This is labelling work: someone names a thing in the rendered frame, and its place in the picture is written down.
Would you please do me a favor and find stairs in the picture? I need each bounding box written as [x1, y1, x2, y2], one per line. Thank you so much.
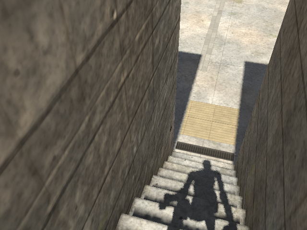
[115, 151, 250, 230]

